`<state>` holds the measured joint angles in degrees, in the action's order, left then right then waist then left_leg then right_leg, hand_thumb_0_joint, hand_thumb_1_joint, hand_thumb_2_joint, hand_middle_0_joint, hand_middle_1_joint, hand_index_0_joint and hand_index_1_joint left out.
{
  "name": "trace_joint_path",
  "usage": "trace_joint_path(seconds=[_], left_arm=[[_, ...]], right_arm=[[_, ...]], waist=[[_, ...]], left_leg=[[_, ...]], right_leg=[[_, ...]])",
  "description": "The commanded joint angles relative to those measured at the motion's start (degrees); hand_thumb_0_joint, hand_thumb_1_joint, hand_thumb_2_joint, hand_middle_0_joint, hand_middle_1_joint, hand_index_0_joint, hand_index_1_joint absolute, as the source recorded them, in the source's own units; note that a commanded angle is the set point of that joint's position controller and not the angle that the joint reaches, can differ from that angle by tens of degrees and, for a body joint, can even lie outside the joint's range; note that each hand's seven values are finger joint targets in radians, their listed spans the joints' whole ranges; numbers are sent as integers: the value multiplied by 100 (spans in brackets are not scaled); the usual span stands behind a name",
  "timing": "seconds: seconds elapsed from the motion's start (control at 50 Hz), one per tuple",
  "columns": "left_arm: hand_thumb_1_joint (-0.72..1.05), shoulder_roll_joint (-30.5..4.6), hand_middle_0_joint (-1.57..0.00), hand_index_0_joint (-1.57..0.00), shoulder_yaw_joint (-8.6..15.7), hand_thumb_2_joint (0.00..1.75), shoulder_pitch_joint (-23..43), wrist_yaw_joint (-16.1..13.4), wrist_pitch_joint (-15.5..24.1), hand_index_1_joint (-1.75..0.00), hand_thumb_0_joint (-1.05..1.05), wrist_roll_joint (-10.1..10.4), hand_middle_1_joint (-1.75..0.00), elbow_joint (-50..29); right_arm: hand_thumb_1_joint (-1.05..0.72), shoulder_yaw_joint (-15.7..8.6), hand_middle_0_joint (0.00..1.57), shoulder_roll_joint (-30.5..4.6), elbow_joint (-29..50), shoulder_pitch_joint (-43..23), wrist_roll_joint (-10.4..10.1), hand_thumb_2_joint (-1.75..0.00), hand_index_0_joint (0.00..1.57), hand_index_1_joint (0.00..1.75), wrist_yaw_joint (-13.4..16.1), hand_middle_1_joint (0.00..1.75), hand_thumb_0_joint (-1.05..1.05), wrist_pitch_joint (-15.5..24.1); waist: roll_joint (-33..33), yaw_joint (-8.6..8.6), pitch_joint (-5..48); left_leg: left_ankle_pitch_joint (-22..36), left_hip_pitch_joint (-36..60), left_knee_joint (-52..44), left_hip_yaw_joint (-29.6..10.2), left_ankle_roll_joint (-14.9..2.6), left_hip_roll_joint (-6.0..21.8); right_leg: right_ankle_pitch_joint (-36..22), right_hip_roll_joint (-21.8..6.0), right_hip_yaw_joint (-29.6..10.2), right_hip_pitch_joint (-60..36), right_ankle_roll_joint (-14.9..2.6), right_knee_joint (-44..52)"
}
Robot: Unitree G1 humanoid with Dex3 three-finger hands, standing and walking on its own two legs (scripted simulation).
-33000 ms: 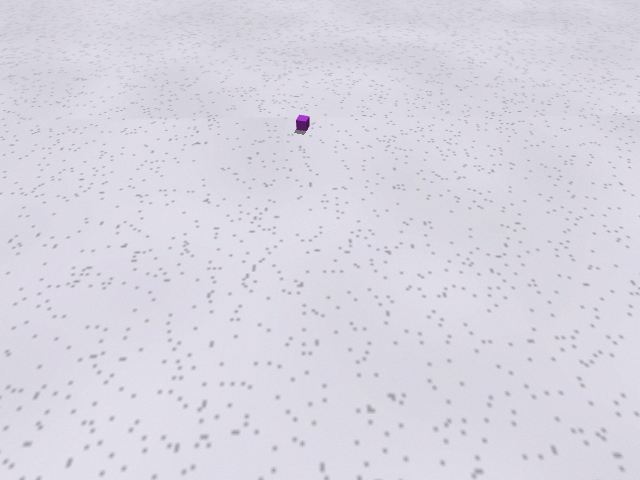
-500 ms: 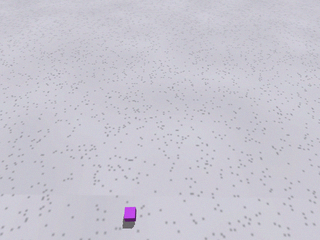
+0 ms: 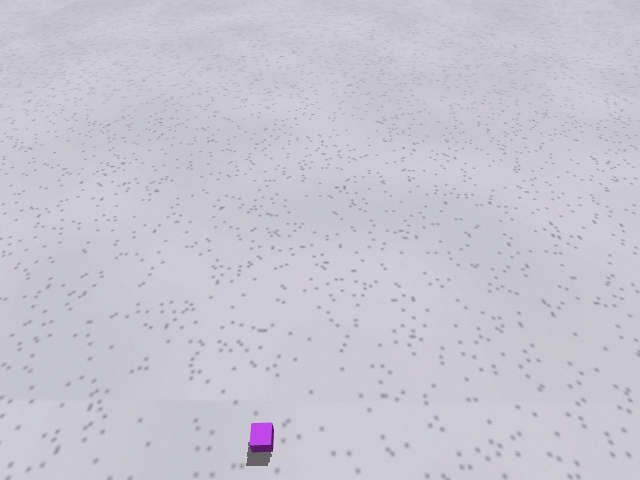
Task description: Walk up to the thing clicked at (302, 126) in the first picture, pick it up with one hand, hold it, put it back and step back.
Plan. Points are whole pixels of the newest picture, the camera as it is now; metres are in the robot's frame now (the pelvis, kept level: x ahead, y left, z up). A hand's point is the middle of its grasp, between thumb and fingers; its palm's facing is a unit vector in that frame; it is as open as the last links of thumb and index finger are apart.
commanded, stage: stand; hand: left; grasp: from above
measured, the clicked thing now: (262, 437) +0.44 +0.19 -0.75
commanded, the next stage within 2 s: step back in 1.50 s
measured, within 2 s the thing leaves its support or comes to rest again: neither
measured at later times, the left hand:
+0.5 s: hand out of the picture +0.07 +0.23 -0.16, palm faces +0.02 -0.94 -0.33, open 7.4 cm
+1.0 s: hand out of the picture +0.09 +0.23 -0.15, palm faces +0.02 -0.94 -0.34, open 7.4 cm
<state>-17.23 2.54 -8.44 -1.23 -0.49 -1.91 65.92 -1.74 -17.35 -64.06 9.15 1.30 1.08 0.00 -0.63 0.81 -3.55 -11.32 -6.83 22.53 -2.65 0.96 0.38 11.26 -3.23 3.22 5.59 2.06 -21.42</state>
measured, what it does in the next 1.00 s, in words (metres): stands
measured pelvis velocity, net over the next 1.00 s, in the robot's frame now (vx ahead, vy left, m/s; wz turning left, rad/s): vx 0.02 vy -0.01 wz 0.00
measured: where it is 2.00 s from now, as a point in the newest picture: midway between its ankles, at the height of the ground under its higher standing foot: outside the picture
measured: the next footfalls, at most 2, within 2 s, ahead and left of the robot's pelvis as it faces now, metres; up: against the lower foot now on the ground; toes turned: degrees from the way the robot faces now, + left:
none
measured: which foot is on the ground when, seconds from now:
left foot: down 0.00-1.00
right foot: down 0.00-1.00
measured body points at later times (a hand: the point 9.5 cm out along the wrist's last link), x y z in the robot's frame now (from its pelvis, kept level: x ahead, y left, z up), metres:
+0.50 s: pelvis +0.01 -0.01 +0.00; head +0.02 -0.01 +0.45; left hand +0.07 +0.28 -0.14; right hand +0.08 -0.30 -0.14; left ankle +0.02 +0.13 -0.74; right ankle +0.01 -0.14 -0.74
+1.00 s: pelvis +0.02 -0.01 +0.00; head +0.02 -0.02 +0.45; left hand +0.09 +0.28 -0.13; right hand +0.09 -0.31 -0.14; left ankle +0.02 +0.13 -0.74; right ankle +0.01 -0.14 -0.74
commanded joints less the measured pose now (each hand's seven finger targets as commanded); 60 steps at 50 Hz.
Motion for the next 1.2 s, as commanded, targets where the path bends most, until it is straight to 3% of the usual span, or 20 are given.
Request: trace_joint_path(seconds=[0.0, 0.08, 0.32, 0.48, 0.64, 0.84, 0.9, 1.18], left_arm=[[90, -1166, -20, -20, 171, 90, 219, -57, 134, -30, 0, 40, -30, -277], [90, -1175, -20, -20, 159, 90, 238, -45, 140, -30, 0, 34, -30, -261], [90, -1178, -20, -20, 148, 90, 302, -25, 158, -30, 0, 80, -30, -242], [90, -1198, -20, -20, 131, 90, 353, -5, 157, -30, 0, 82, -30, -212], [90, -1204, -20, -20, 138, 90, 451, -5, 178, -30, 0, 113, -30, -269], [90, -1268, -20, -20, 141, 90, 494, 6, 180, -30, 0, 115, -30, -288], [90, -1303, -20, -20, 141, 90, 530, 20, 181, -30, 0, 118, -30, -293], [90, -1342, -20, -20, 130, 90, 466, 29, 210, -30, 0, 116, -30, -351]], right_arm=[[-90, -174, 20, -1084, 341, -211, 6, -90, 20, 30, 40, 30, 0, 95], [-90, -153, 20, -1102, 318, -232, 3, -90, 20, 30, 32, 30, 0, 91], [-90, -82, 20, -1199, 260, -275, -18, -90, 20, 30, 55, 30, 0, 144], [-90, -74, 20, -1252, 215, -347, -35, -90, 20, 30, 47, 30, 0, 122], [-90, -63, 20, -1267, 215, -416, -32, -90, 20, 30, 45, 30, 0, 161], [-90, -56, 20, -1320, 210, -479, -45, -90, 20, 30, 36, 30, 0, 160], [-90, -56, 20, -1318, 201, -468, -44, -90, 20, 30, 25, 30, 0, 159], [-90, -60, 20, -1346, 215, -466, -46, -90, 20, 30, 5, 30, 0, 162]], waist=[[23, -18, 42], [-17, -19, 67], [5, -26, 329], [-9, -44, 262], [-8, -42, 512], [-3, -40, 488], [37, -62, 426], [34, -62, 511]], left_leg=[[-152, -467, -588, -449, -224, 478], [-107, -456, -540, -432, -219, 478], [975, -112, -462, -377, -206, 573], [596, -207, -546, -363, -182, 563], [1388, 8, -438, -329, -192, 633], [1366, 8, -498, -310, -181, 648], [1058, -59, -568, -316, -158, 628], [1099, 38, -572, -313, -180, 664]], right_leg=[[243, -364, -475, -22, -211, 532], [251, -376, -498, 3, -210, 570], [-658, -411, -456, -147, -228, 478], [-306, -404, -475, -124, -223, 575], [-1018, -449, -439, -265, -243, 463], [-1053, -467, -441, -311, -250, 474], [-742, -454, -462, -252, -248, 555], [-843, -469, -476, -211, -279, 537]])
